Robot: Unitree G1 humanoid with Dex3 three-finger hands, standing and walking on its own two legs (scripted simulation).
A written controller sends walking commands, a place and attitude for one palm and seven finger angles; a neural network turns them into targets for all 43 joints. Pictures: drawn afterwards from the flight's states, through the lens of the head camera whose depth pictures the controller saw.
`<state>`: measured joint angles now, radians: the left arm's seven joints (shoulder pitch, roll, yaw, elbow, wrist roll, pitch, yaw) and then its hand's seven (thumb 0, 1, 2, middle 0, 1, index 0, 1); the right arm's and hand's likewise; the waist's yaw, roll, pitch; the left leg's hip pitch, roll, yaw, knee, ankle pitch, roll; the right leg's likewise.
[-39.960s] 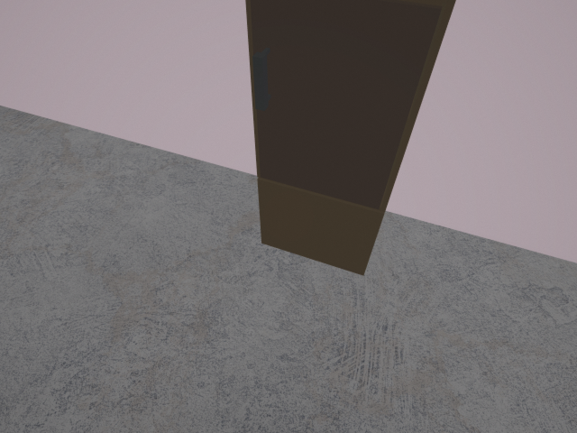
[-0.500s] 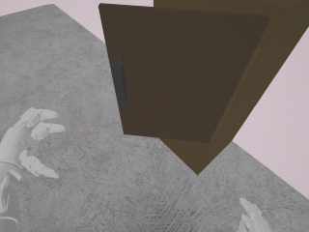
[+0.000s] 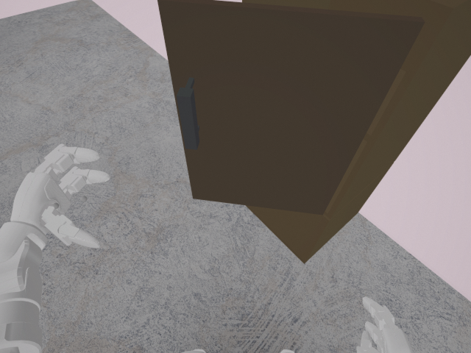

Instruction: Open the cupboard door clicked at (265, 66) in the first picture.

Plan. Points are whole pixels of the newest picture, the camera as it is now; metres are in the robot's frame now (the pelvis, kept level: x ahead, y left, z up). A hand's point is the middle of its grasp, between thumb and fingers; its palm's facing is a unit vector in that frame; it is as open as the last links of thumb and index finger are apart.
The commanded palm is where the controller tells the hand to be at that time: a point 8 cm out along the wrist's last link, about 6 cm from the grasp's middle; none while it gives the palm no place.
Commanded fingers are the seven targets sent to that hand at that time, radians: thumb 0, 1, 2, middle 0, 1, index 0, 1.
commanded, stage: move the hooked fingers beside the handle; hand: left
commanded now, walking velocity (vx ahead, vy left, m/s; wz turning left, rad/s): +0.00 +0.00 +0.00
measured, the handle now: (191, 114) +0.56 +0.14 +0.07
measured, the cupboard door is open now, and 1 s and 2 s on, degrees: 42 42 42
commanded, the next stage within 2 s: none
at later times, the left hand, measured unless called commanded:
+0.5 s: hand (110, 167) +0.39 +0.25 +0.09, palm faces -0.07 -1.00 -0.01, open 13.9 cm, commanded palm +0.37 +0.30 +0.08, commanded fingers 0.00 -0.50 0.30 -0.30 -1.20 -0.30 -1.20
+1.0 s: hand (131, 142) +0.45 +0.23 +0.08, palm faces -0.07 -1.00 -0.01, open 13.9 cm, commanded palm +0.44 +0.28 +0.08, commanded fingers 0.00 -0.50 0.30 -0.30 -1.20 -0.30 -1.20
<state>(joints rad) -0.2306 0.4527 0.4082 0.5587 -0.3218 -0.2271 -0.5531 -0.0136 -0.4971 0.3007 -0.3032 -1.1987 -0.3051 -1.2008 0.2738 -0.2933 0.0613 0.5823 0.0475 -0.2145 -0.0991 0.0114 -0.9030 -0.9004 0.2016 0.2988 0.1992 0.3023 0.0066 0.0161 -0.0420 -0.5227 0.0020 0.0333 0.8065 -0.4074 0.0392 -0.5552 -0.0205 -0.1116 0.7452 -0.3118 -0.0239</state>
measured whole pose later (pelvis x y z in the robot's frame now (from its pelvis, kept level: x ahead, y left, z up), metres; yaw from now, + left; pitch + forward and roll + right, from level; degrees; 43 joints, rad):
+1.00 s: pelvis +0.01 +0.01 -0.01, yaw -2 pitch +14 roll -2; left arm -0.70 0.53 0.40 1.03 -0.20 -0.33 -0.45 -0.01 -0.50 0.30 -0.30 -1.20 -0.30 -1.20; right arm 0.36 -0.29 0.05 0.61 0.03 -0.04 -0.05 0.01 -0.90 -0.90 0.20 0.30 0.20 0.30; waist -0.09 0.00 -0.08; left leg -0.68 0.01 0.06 0.86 -0.43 0.05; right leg -0.72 -0.01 -0.08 0.79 -0.32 -0.01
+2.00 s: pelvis +0.02 +0.01 -0.02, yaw -3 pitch +19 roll -3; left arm -0.84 0.57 0.41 1.12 -0.15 -0.34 -0.40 -0.01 -0.50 0.30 -0.30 -1.20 -0.30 -1.20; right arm 0.38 -0.28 0.05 0.58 0.01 0.07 -0.03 0.00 -0.91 -0.90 0.20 0.30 0.20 0.30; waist -0.14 0.01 -0.09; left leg -0.77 0.03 0.06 0.91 -0.47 0.05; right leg -0.81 0.00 -0.08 0.82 -0.34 -0.01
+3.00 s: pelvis +0.02 +0.01 -0.02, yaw -3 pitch +17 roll -2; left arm -0.80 0.45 0.35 1.08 -0.14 -0.36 -0.30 -0.01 -0.50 0.30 -0.30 -1.20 -0.30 -1.20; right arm 0.40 -0.27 0.04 0.60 0.01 0.05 -0.01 0.00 -0.91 -0.90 0.20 0.30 0.20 0.30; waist -0.13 0.02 -0.10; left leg -0.75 0.02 0.06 0.90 -0.46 0.05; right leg -0.79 0.00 -0.07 0.82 -0.34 -0.01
